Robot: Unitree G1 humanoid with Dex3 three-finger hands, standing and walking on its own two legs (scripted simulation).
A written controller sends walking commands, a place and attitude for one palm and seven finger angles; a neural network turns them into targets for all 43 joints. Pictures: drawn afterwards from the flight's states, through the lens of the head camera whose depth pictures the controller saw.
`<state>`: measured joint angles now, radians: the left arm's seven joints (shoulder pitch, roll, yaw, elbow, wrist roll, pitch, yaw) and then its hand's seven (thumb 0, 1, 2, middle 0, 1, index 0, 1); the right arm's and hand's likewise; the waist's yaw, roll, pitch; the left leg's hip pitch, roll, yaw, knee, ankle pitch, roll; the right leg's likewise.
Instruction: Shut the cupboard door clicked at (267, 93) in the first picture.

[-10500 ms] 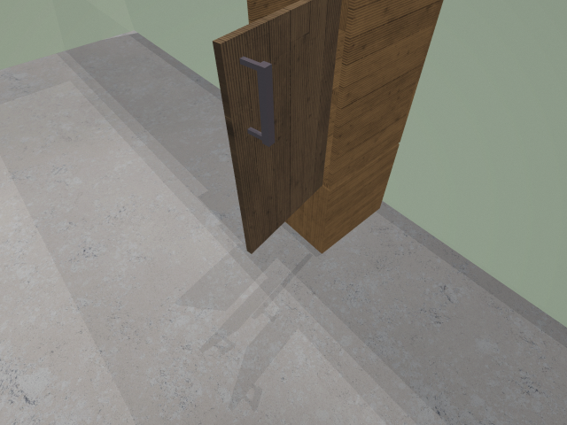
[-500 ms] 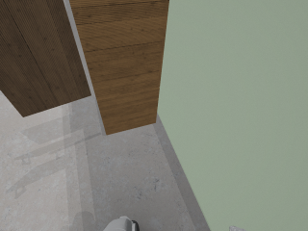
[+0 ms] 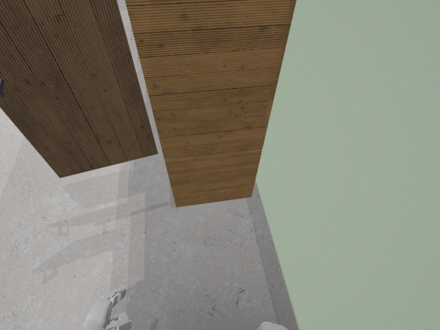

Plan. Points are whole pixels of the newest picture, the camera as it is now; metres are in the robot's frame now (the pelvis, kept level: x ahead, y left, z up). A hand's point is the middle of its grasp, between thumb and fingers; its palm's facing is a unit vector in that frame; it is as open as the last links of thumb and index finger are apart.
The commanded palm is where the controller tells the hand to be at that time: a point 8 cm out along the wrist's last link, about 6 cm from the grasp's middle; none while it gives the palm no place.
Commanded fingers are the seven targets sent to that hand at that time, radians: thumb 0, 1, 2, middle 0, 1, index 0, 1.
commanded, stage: turn to face it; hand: left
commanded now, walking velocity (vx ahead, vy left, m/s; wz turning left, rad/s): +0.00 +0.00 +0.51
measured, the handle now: out of the picture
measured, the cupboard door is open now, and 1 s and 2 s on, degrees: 100 100 100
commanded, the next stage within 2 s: take the last steps up to it in 0.32 s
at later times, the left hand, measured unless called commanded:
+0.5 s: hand out of the picture -0.01 +0.18 -0.19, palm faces +0.30 -0.92 -0.24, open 7.4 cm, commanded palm none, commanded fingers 0.00 0.90 0.90 -0.20 -0.30 -0.20 -0.30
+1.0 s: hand out of the picture +0.09 +0.16 -0.16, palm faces +0.40 -0.90 -0.18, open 7.4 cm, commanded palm none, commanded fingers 0.00 0.90 0.90 -0.20 -0.30 -0.20 -0.30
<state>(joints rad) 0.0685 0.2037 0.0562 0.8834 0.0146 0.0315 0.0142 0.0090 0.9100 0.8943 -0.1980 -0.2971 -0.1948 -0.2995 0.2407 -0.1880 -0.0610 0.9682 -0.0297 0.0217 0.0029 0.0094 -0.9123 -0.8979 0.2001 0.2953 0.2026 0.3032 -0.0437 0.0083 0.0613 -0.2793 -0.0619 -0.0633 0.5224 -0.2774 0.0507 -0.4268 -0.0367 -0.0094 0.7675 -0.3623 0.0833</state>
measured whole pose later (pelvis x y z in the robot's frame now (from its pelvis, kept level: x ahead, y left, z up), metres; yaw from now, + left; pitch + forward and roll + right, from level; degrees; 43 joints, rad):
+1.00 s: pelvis +0.15 +0.00 +0.01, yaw +22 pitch +1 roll +1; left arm 0.32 0.13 0.03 1.04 0.03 -0.06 0.01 0.01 0.91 0.89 -0.20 -0.30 -0.20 -0.30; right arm 0.25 -0.22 -0.07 1.04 -0.03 0.03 0.04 0.01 -0.92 -0.90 0.19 0.29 0.20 0.30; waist 0.00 0.00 0.04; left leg -0.50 0.06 0.05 0.93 -0.28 -0.04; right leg -0.12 -0.10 -0.16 0.38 -0.27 0.02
